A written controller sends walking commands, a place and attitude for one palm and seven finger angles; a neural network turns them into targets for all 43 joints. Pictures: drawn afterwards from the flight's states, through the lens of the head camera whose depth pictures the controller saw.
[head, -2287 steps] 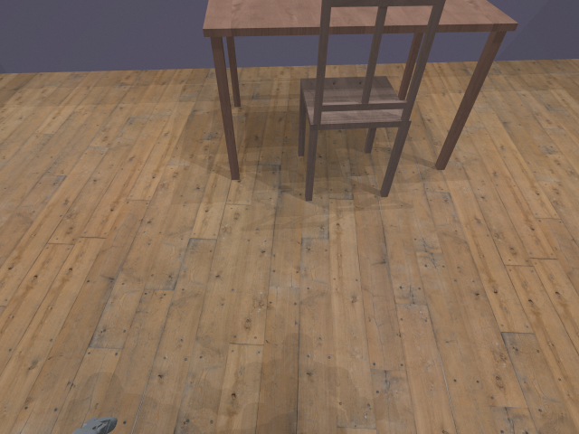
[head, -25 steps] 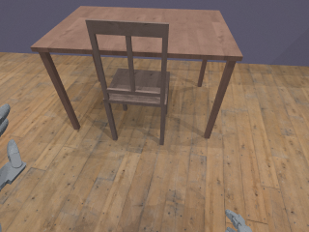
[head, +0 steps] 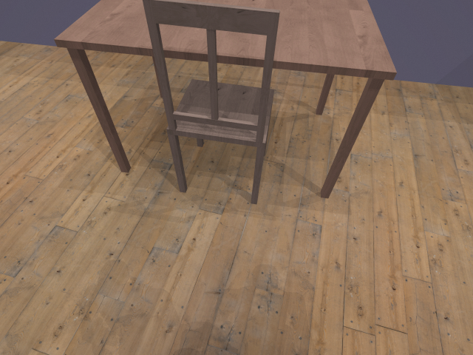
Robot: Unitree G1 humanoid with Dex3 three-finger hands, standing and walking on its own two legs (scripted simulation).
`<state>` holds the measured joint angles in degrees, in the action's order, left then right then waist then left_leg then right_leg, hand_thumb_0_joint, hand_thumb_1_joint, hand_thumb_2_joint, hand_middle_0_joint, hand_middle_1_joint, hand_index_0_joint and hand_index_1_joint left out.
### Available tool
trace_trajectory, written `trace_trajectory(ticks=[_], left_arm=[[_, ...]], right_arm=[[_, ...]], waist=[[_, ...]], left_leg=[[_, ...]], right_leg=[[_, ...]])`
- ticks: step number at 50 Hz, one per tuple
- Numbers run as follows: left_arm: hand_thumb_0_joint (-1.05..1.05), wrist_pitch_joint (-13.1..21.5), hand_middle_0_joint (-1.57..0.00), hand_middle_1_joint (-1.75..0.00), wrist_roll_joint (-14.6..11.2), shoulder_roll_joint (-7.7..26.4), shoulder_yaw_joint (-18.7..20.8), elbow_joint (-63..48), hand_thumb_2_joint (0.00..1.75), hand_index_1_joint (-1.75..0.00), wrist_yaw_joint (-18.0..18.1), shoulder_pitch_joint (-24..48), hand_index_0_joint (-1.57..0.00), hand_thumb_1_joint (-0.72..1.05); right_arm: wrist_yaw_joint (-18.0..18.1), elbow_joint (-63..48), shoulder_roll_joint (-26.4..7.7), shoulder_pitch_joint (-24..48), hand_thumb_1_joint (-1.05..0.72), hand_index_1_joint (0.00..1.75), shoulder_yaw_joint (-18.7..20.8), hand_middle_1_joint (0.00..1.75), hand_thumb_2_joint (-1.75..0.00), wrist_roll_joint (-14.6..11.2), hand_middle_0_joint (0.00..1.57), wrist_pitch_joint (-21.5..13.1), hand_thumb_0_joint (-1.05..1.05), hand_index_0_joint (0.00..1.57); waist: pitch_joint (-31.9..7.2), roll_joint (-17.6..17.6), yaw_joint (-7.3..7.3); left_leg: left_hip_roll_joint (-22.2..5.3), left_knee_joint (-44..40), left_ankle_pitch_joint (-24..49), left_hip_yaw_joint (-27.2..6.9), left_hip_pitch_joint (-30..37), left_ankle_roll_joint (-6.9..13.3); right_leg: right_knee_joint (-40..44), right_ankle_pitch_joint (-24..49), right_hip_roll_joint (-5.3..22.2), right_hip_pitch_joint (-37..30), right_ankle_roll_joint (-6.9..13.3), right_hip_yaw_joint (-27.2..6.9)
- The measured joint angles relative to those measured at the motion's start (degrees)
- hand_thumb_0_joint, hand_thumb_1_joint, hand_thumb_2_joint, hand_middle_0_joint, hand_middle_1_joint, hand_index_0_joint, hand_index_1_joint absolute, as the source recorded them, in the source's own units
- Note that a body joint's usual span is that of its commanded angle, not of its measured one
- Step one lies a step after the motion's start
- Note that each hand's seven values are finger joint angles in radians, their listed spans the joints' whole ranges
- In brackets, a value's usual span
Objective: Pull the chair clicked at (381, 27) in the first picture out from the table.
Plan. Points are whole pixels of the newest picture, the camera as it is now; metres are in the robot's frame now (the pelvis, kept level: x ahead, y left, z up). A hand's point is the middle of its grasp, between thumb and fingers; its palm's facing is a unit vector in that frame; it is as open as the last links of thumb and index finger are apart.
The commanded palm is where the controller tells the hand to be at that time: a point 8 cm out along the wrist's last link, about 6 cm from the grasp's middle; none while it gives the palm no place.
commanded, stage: let the arm hang, fingers relaxed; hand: left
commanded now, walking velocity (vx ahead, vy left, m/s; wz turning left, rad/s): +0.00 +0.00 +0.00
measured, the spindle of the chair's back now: (213, 79) +0.95 +0.13 -0.07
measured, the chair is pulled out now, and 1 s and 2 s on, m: -0.09 -0.09 -0.09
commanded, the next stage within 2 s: look to check the result in 0.64 s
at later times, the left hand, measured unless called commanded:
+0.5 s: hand out of the picture +0.00 +0.17 -0.17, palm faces +0.02 -0.98 -0.18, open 7.3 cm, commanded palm none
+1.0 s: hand out of the picture +0.02 +0.17 -0.17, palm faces +0.01 -0.98 -0.20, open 7.3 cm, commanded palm none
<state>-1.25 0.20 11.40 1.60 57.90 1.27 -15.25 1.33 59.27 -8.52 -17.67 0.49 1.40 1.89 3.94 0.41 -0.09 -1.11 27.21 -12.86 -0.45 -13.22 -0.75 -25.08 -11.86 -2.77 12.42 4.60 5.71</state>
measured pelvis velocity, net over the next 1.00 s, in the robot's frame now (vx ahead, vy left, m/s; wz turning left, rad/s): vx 0.02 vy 0.01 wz -0.03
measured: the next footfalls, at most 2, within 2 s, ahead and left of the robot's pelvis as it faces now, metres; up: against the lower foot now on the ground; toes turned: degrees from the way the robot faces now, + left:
none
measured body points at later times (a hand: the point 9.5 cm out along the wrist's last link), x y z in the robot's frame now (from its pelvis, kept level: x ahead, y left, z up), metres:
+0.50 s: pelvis +0.00 +0.01 +0.00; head +0.02 +0.00 +0.45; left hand +0.00 +0.22 -0.16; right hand -0.04 -0.19 -0.16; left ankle +0.02 +0.13 -0.74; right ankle +0.02 -0.07 -0.74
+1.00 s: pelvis +0.02 +0.01 +0.00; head +0.03 -0.01 +0.45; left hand +0.02 +0.22 -0.15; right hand -0.01 -0.19 -0.17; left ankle +0.02 +0.13 -0.74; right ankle +0.02 -0.07 -0.74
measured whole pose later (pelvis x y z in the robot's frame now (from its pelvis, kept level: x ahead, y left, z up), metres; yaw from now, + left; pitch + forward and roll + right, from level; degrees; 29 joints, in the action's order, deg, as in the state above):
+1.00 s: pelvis +0.02 +0.01 +0.00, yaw -2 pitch -1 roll +1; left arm 0.4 0.0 6.7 0.3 64.8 2.3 -16.6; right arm 2.4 65.1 -6.4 -18.1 0.2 1.0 -0.1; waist 2.6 -1.2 -0.5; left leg -0.6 23.2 -12.8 1.8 -9.3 -0.3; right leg -24.1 -12.6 -2.3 10.5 3.9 3.4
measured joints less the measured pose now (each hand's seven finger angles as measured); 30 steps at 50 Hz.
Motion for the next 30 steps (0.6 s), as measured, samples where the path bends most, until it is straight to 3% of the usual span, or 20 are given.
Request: trace_trajectory(ticks=[9, 17, 30], left_arm=[[-0.01, 0.5, -0.20, -0.30, -0.3, -1.5, -0.8, 5.6, 0.90, -0.30, 0.4, -1.6, -0.20, 0.92], [0.00, 0.9, -0.20, -0.30, -0.3, -4.6, -1.2, 6.4, 0.90, -0.30, 0.5, -1.0, -0.20, 0.91], [0.01, 1.3, -0.20, -0.30, -0.2, -4.7, -1.0, 6.7, 0.90, -0.30, 0.8, -1.2, -0.20, 0.92]], right_arm=[[0.3, 4.0, 1.7, -2.1, -0.91, 0.30, -0.4, 0.30, -0.90, -0.2, 0.20, -0.8, 0.01, 0.20], [0.5, 5.4, 2.5, -2.4, -0.91, 0.30, -0.3, 0.30, -0.90, -0.1, 0.20, -1.3, 0.01, 0.20], [0.9, 5.5, 2.7, -2.2, -0.91, 0.30, -0.1, 0.30, -0.90, -0.2, 0.20, -1.7, 0.01, 0.20]], waist=[[-0.3, -2.1, -0.31], [-1.1, -1.9, -0.47], [-1.6, -1.3, -0.49]], left_leg=[[0.6, -2.9, 1.4, 1.1, 1.7, 0.5], [0.9, -3.2, 1.5, 1.7, 1.8, 0.8], [0.8, -3.1, 0.8, 2.0, 2.1, 0.7]], right_leg=[[1.6, 1.0, 0.5, -0.8, -0.6, -1.1], [0.9, 0.7, 0.9, -0.3, -0.8, -1.7], [0.5, 0.1, 0.8, -0.4, -0.8, -2.0]])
